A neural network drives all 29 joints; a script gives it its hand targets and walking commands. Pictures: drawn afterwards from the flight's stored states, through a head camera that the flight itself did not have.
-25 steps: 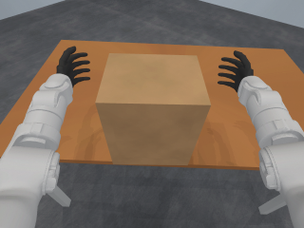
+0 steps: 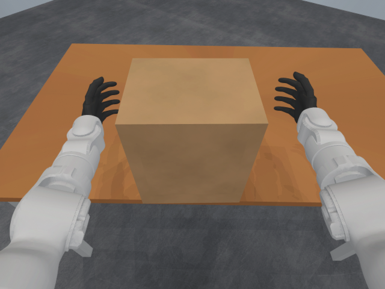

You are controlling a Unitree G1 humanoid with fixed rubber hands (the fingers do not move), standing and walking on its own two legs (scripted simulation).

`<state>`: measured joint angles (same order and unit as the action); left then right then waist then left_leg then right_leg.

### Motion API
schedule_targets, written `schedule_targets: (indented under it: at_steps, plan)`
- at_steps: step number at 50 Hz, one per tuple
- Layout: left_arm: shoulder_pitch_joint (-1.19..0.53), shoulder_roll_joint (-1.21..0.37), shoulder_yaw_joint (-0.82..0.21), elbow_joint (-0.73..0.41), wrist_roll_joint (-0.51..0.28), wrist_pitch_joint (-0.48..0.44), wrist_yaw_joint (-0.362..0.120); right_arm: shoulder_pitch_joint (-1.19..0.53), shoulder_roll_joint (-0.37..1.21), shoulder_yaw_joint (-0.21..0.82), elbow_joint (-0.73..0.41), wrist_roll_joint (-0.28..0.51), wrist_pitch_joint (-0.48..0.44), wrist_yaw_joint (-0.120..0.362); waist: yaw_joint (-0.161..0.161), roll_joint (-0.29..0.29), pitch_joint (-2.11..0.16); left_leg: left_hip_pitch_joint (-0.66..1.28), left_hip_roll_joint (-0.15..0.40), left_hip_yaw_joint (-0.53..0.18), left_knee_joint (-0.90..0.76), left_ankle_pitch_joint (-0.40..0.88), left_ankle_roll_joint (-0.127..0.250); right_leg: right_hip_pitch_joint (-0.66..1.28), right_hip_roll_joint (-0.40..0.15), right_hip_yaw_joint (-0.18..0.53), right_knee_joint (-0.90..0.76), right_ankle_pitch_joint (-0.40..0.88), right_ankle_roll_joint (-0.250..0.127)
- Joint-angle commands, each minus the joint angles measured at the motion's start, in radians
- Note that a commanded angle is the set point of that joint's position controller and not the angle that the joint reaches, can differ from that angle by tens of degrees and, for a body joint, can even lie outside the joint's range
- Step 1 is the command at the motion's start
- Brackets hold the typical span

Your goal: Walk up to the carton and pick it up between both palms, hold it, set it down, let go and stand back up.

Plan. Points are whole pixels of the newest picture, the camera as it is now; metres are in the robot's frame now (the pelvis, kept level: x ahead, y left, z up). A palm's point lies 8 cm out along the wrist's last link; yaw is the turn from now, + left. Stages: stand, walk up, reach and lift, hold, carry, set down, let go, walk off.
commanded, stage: reach and lift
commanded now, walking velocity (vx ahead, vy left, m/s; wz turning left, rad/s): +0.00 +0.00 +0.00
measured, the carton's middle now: (191, 137) +0.44 +0.03 +0.06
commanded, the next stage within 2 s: none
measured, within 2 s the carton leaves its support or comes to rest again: neither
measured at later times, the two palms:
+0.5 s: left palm (111, 115) +0.44 +0.20 +0.13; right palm (284, 112) +0.46 -0.17 +0.13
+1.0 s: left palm (113, 117) +0.44 +0.19 +0.13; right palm (273, 107) +0.46 -0.14 +0.14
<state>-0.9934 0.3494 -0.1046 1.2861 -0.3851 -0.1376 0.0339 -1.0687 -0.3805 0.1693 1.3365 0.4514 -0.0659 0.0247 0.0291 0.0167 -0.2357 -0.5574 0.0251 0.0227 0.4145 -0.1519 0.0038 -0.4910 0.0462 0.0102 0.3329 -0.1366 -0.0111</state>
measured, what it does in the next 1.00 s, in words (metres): stands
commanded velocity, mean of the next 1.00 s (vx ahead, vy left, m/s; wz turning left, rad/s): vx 0.00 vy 0.00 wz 0.00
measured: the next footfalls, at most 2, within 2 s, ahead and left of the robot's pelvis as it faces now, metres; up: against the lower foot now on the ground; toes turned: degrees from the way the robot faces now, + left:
none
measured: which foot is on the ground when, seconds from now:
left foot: down 0.00-1.00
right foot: down 0.00-1.00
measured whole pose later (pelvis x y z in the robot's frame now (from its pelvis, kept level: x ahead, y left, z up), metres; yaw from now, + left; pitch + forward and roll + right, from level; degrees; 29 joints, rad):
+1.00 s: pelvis +0.00 +0.00 +0.01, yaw +1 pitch +14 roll -1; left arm -0.98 0.18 0.18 1.23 -0.08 -0.12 0.11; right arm -1.03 -0.17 -0.09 1.22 0.16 -0.03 -0.12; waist 0.02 0.01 -0.19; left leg -0.46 0.02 0.00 0.35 -0.13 0.00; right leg -0.38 0.04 -0.01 0.25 -0.11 -0.02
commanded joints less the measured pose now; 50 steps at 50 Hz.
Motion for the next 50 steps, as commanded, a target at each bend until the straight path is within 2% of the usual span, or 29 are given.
schedule_targets:
  at_steps: [1, 4, 7, 14, 21, 22, 24, 29, 35, 41, 43, 45, 50]
  plan:
    - [-0.488, 0.132, 0.020, -0.098, -0.013, -0.029, 0.005, -0.463, -0.158, -0.008, -0.107, 0.001, -0.026, 0.003, 0.002, -0.005, -0.519, 0.429, 0.019, -0.040, 0.069, 0.385, -0.066, 0.024, -0.008, -0.018, -0.002, 0.258, 0.061]
    - [-0.456, 0.121, 0.025, -0.027, -0.007, -0.048, 0.003, -0.444, -0.127, 0.008, -0.099, 0.000, -0.038, 0.003, 0.011, -0.040, -0.517, 0.362, 0.015, -0.035, 0.058, 0.360, -0.049, 0.086, -0.016, -0.006, 0.012, 0.291, 0.076]
    - [-0.453, 0.112, 0.027, 0.020, 0.004, -0.062, -0.001, -0.437, -0.104, 0.015, -0.077, 0.006, -0.043, -0.001, 0.012, -0.037, -0.484, 0.308, 0.011, -0.030, 0.041, 0.318, -0.044, 0.120, -0.024, 0.003, 0.017, 0.287, 0.082]
    - [-0.504, 0.072, 0.047, -0.033, 0.034, -0.086, 0.023, -0.454, -0.078, -0.044, -0.119, -0.052, -0.050, -0.020, -0.003, -0.007, -0.532, 0.390, 0.011, -0.032, 0.039, 0.344, -0.062, 0.053, -0.020, -0.013, -0.011, 0.259, 0.072]
    - [-0.509, 0.025, 0.098, -0.057, 0.096, -0.066, 0.050, -0.460, -0.032, -0.104, -0.134, -0.119, -0.029, -0.062, -0.011, -0.003, -0.544, 0.400, 0.007, -0.027, 0.027, 0.337, -0.058, 0.075, -0.027, -0.017, -0.025, 0.266, 0.064]
    - [-0.465, -0.017, 0.141, -0.019, 0.134, -0.052, 0.061, -0.447, 0.015, -0.055, -0.056, -0.111, -0.021, -0.043, 0.022, 0.010, -0.389, 0.392, 0.023, -0.036, 0.015, 0.259, -0.061, 0.019, -0.037, -0.018, -0.016, 0.150, 0.051]
    - [-0.462, -0.032, 0.132, -0.044, 0.134, -0.050, 0.073, -0.445, 0.007, -0.103, -0.089, -0.129, -0.023, -0.044, 0.011, -0.002, -0.398, 0.392, 0.026, -0.031, 0.011, 0.220, -0.059, -0.016, -0.036, -0.025, -0.037, 0.096, 0.053]
    - [-0.480, -0.067, 0.131, -0.070, 0.152, -0.042, 0.080, -0.460, 0.002, -0.163, -0.114, -0.184, -0.026, -0.074, -0.017, 0.013, -0.525, 0.454, 0.022, -0.028, 0.053, 0.340, -0.067, -0.001, -0.027, -0.028, -0.031, 0.219, 0.050]
    - [-0.457, -0.096, 0.183, -0.136, 0.221, -0.023, 0.075, -0.441, 0.027, -0.207, -0.154, -0.231, -0.027, -0.109, -0.024, 0.010, -0.534, 0.492, 0.008, -0.031, 0.058, 0.457, -0.070, 0.065, -0.013, -0.036, -0.037, 0.327, 0.051]
    - [-0.432, -0.115, 0.218, -0.188, 0.266, -0.006, 0.079, -0.414, 0.055, -0.220, -0.167, -0.248, -0.014, -0.109, -0.013, 0.011, -0.473, 0.520, 0.005, -0.032, 0.033, 0.461, -0.070, 0.080, -0.008, -0.040, -0.066, 0.294, 0.046]
    - [-0.431, -0.109, 0.248, -0.189, 0.272, -0.015, 0.067, -0.400, 0.103, -0.238, -0.269, -0.271, -0.005, -0.134, -0.026, -0.011, -0.511, 0.486, -0.009, -0.028, 0.023, 0.462, -0.051, 0.178, -0.015, -0.031, -0.067, 0.376, 0.054]
    - [-0.424, -0.113, 0.267, -0.189, 0.299, -0.022, 0.059, -0.378, 0.136, -0.246, -0.266, -0.287, 0.004, -0.142, -0.024, -0.006, -0.485, 0.448, -0.015, -0.024, 0.000, 0.436, -0.039, 0.229, -0.021, -0.028, -0.059, 0.407, 0.055]
    - [-0.415, -0.126, 0.286, -0.210, 0.331, -0.009, 0.062, -0.350, 0.141, -0.279, -0.243, -0.312, 0.021, -0.142, -0.022, 0.031, -0.406, 0.499, -0.008, -0.028, -0.025, 0.405, -0.051, 0.195, -0.018, -0.035, -0.080, 0.325, 0.039]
